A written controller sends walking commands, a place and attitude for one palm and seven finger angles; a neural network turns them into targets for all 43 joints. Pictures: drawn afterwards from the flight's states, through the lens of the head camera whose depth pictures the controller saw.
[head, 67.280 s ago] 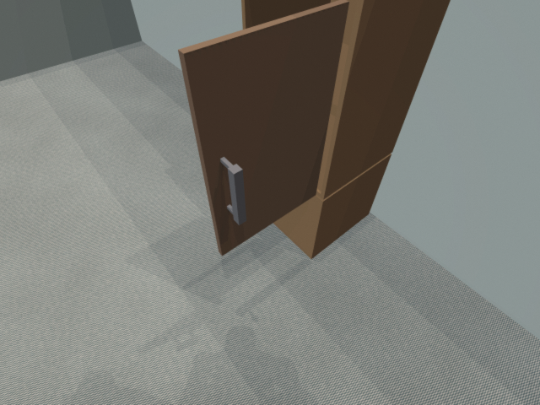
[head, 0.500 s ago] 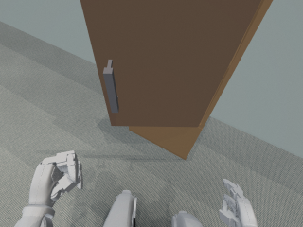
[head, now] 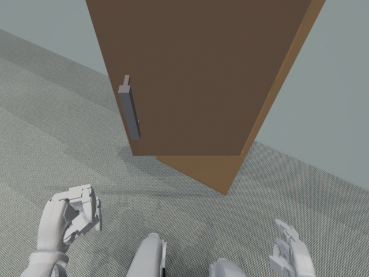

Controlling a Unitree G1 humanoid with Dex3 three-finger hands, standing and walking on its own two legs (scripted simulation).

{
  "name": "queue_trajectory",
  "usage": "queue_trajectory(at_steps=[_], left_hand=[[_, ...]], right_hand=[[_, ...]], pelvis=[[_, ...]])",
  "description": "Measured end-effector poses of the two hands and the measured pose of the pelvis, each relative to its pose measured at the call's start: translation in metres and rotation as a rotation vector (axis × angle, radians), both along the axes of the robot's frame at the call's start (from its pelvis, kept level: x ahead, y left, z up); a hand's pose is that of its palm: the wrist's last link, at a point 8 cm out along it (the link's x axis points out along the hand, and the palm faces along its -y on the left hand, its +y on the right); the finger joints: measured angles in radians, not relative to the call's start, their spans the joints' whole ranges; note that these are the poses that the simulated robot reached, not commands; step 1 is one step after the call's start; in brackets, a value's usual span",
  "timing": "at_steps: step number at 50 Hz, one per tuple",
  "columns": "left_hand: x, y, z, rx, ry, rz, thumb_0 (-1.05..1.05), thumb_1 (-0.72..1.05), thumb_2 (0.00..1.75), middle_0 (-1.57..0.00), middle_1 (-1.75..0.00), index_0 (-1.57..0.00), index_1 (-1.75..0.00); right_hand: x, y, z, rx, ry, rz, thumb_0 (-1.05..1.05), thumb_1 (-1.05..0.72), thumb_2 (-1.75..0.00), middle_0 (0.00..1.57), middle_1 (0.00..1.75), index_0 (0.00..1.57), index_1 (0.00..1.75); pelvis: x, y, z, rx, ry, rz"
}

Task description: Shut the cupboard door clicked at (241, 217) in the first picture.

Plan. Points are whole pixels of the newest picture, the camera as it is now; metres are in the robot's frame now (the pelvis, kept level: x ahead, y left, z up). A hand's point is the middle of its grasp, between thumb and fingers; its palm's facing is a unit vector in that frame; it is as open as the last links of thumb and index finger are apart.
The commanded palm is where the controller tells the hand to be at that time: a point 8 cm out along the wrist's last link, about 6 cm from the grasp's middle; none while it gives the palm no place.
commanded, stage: bring the fist close to the handle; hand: left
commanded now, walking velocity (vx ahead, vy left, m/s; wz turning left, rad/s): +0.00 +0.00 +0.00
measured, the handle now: (131, 109) +0.49 +0.18 +0.05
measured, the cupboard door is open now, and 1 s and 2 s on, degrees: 30 30 28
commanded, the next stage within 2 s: push the door shut along its arc in 1.38 s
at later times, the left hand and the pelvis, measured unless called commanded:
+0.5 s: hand (123, 184) +0.29 +0.15 +0.05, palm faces +0.03 -1.00 -0.03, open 3.1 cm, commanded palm +0.28 +0.20 +0.05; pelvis +0.00 +0.00 +0.01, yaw +0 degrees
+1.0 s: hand (142, 148) +0.37 +0.13 +0.05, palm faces +0.05 -1.00 -0.03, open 3.1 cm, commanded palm +0.35 +0.18 +0.05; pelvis +0.00 +0.00 +0.01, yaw -1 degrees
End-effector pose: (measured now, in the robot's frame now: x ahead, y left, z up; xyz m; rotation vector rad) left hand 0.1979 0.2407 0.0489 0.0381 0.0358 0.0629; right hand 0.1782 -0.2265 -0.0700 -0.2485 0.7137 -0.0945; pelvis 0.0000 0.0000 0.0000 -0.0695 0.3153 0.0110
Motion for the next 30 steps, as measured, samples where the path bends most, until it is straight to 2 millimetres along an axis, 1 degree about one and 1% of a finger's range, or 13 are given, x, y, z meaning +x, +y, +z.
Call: queue_trajectory(at_steps=[6,11,17,22,30], left_hand=[[0.007,-0.006,0.002,-0.006,-0.026,-0.010,0.02,0.90,0.90,-1.30,-1.50,-1.30,-1.50],[0.024,-0.017,0.000,-0.013,-0.036,-0.037,0.02,0.90,0.90,-1.30,-1.50,-1.30,-1.50],[0.048,-0.028,0.001,-0.013,-0.036,-0.043,0.02,0.90,0.90,-1.30,-1.50,-1.30,-1.50],[0.059,-0.034,0.005,-0.010,-0.036,-0.033,0.02,0.90,0.90,-1.30,-1.50,-1.30,-1.50],[0.083,-0.040,0.000,-0.007,-0.043,-0.030,0.02,0.90,0.90,-1.30,-1.50,-1.30,-1.50]], right_hand=[[0.004,0.002,-0.001,-0.001,-0.006,0.016,0.01,-0.90,-0.90,0.20,0.30,0.20,0.30],[0.003,0.003,-0.003,-0.002,0.003,0.022,0.01,-0.90,-0.90,0.20,0.30,0.20,0.30],[-0.005,0.002,-0.003,0.007,0.036,0.008,0.01,-0.90,-0.90,0.20,0.30,0.20,0.30],[-0.014,0.000,-0.002,0.015,0.068,-0.005,0.01,-0.90,-0.90,0.20,0.30,0.20,0.30],[-0.026,-0.009,-0.006,0.000,0.128,-0.020,0.01,-0.90,-0.90,0.20,0.30,0.20,0.30]], pelvis=[[0.001,0.000,-0.001,-0.001,0.004,0.004],[0.000,0.001,-0.002,-0.002,0.006,0.006],[0.000,0.001,0.001,0.003,0.006,0.000],[0.003,0.001,0.007,0.009,0.001,-0.003],[0.003,-0.001,0.008,0.014,0.005,-0.006]])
